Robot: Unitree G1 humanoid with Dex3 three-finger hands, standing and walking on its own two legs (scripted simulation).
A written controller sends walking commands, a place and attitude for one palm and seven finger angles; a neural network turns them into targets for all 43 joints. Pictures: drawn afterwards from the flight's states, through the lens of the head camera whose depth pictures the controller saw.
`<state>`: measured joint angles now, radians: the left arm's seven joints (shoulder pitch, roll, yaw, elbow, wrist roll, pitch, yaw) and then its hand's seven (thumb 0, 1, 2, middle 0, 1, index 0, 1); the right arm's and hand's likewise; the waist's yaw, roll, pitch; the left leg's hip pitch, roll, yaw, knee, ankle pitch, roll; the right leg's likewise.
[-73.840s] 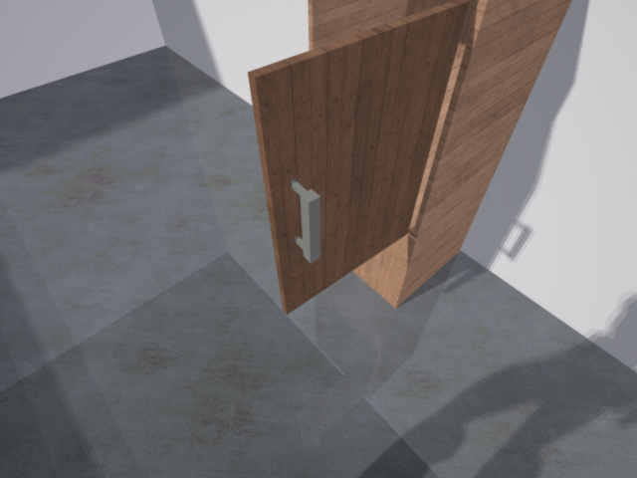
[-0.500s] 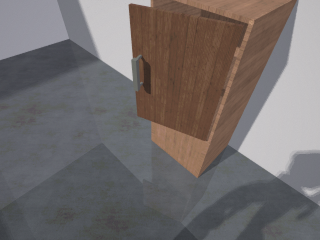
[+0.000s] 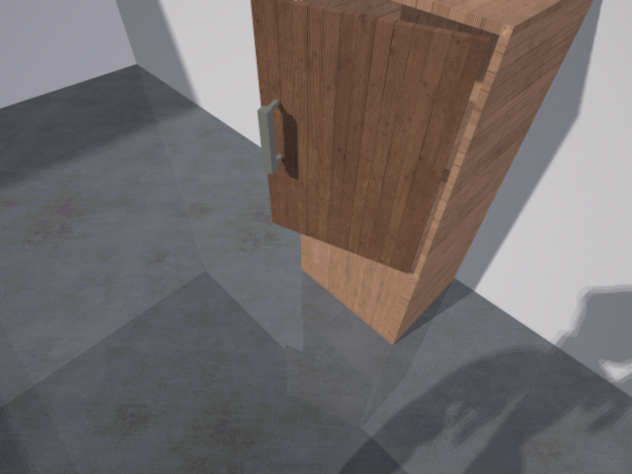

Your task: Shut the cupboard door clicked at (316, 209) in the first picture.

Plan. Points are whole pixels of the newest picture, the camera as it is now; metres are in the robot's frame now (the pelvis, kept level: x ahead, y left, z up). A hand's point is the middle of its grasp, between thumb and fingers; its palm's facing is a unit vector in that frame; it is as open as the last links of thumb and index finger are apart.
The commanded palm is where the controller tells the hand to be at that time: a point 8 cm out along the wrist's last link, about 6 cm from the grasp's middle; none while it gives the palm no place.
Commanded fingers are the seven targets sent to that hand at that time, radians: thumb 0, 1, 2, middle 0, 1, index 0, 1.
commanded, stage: look to check the result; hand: left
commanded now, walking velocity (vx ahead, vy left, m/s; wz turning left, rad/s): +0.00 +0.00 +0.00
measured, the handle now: (272, 137) +0.79 +0.14 -0.02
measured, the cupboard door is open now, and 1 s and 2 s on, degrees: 19 19 19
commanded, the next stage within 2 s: turn to face it in 0.10 s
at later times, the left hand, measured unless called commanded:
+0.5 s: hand out of the picture -0.02 +0.18 -0.19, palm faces -0.02 -0.98 -0.19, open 7.4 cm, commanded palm none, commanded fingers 0.00 0.90 0.90 -0.20 -0.30 -0.20 -0.30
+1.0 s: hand out of the picture +0.11 +0.17 -0.18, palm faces -0.25 -0.94 -0.23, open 7.4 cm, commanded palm none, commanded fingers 0.00 0.90 0.90 -0.20 -0.30 -0.20 -0.30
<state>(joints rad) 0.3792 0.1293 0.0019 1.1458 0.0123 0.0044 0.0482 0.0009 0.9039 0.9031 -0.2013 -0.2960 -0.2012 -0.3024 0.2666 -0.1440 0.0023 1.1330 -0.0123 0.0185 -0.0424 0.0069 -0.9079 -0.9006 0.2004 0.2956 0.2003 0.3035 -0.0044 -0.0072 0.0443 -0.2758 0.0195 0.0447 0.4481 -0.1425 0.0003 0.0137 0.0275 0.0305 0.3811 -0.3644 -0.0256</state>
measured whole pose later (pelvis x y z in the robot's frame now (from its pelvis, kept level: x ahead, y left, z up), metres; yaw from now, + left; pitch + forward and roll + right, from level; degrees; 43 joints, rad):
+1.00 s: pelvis +0.00 +0.00 -0.01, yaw -18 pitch +1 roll -1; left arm 0.22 0.19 0.07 0.97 0.03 0.05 0.03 0.00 0.90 0.90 -0.20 -0.30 -0.20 -0.30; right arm 0.19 -0.18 -0.03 0.96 -0.02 0.02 -0.04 0.01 -0.90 -0.90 0.20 0.30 0.20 0.30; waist 0.00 -0.01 0.06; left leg -0.29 0.04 0.05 0.59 -0.31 0.00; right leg -0.26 0.06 0.06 0.61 -0.37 -0.02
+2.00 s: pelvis +0.26 +0.04 -0.01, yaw -17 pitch +1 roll +0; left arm 0.31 0.14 0.04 1.05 0.03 0.00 0.04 0.00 0.91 0.90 -0.20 -0.30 -0.20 -0.30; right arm 0.22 -0.18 -0.03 1.02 -0.02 -0.01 -0.01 0.01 -0.92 -0.90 0.20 0.30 0.20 0.30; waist 0.02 -0.01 0.06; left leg -0.31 0.07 0.07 0.56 -0.20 -0.02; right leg -0.19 -0.08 -0.08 0.55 -0.36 0.04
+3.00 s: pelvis +0.26 +0.04 +0.00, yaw -18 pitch -1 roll +0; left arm 0.32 0.14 -0.02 1.14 0.02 -0.01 0.04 0.00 0.91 0.90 -0.20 -0.30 -0.20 -0.30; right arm 0.32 -0.15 0.01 1.06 -0.01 -0.02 -0.03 0.01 -0.91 -0.90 0.20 0.30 0.20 0.30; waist 0.00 0.03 0.04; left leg -0.14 -0.01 0.04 0.47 -0.33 0.03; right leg -0.25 -0.03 -0.03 0.48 -0.22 0.02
